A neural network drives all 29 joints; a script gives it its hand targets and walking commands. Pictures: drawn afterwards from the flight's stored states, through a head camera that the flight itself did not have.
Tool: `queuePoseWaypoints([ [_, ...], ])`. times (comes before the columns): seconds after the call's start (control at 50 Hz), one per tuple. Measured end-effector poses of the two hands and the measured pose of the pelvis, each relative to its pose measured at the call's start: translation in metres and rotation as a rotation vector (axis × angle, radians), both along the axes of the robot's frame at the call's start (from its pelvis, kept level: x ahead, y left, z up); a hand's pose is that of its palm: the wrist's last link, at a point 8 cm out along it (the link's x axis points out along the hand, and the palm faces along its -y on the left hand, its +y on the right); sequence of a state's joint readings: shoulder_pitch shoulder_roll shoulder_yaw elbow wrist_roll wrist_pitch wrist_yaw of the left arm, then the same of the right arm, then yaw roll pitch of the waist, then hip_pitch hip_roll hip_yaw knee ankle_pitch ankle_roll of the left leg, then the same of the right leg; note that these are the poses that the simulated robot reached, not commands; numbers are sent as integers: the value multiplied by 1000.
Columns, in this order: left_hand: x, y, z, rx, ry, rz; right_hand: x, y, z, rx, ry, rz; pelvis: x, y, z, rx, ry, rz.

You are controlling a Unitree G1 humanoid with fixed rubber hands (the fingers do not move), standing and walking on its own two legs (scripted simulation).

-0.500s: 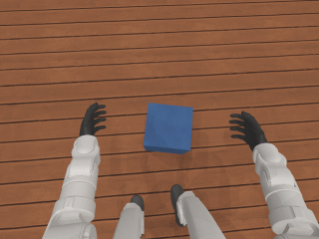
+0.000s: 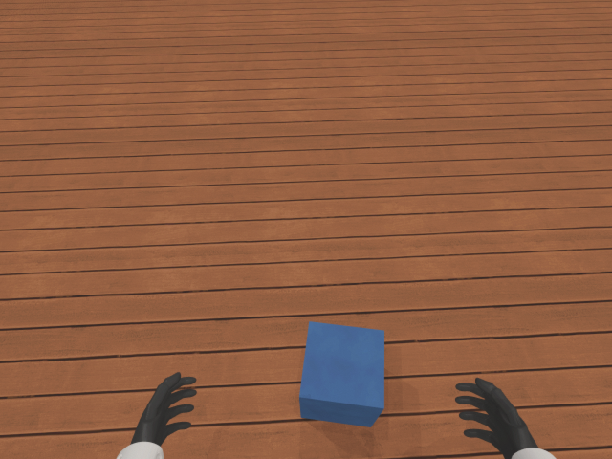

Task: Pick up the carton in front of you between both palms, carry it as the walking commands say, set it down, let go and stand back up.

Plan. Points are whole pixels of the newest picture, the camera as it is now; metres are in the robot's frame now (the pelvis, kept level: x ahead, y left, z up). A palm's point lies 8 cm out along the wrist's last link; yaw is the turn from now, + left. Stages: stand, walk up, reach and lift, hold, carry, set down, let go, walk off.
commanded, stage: let go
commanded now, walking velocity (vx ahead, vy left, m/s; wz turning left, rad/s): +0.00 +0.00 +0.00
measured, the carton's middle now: (340, 375) +0.41 -0.08 -0.65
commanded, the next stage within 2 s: stand in 0.50 s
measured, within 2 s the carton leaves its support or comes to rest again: neither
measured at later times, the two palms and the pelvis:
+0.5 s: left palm out of the picture +0.15 +0.23 -0.07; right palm (524, 438) +0.16 -0.24 -0.06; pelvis -0.01 -0.01 +0.00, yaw +0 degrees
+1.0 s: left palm out of the picture +0.11 +0.25 -0.08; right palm out of the picture +0.13 -0.30 -0.10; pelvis +0.00 -0.03 +0.00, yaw +2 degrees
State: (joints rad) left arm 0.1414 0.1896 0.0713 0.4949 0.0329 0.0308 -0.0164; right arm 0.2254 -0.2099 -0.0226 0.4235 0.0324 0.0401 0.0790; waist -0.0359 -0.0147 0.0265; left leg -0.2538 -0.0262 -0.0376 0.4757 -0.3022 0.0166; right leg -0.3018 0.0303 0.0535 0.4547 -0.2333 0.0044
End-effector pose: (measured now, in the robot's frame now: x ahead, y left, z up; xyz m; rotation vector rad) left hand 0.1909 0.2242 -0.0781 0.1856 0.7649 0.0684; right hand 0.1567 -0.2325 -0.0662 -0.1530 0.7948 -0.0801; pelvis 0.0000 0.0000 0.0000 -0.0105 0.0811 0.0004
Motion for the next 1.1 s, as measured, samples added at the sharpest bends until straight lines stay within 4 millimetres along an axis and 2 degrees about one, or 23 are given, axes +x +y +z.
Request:
queuePoseWaypoints([
  [0.14, -31, 21, 13, 3, 22, 24, 8, 13, 1, 0, -13, 28, 1, 10, 2, 0, -93, 5],
  [0.26, -39, 22, 15, -7, 30, 26, 9, 13, 1, -6, -5, 36, -2, 10, 2, 1, -142, 10],
  [0.52, -40, 2, 9, 10, 16, 35, 5, -13, 6, -62, 4, -5, -6, -7, -3, 5, -161, 2],
  [0.68, -65, 37, 5, 147, 79, 122, -3, -48, -16, -103, -4, -21, -4, -16, -5, 10, -114, 14],
  [0.78, -75, 45, 6, 187, 108, 149, -13, -58, -27, -117, 48, -22, -2, -21, -5, 13, -107, 21],
  [1.1, -86, 24, -8, 157, 166, 157, -37, -73, -40, -141, 144, -33, -2, -33, -3, 16, -116, 29],
])
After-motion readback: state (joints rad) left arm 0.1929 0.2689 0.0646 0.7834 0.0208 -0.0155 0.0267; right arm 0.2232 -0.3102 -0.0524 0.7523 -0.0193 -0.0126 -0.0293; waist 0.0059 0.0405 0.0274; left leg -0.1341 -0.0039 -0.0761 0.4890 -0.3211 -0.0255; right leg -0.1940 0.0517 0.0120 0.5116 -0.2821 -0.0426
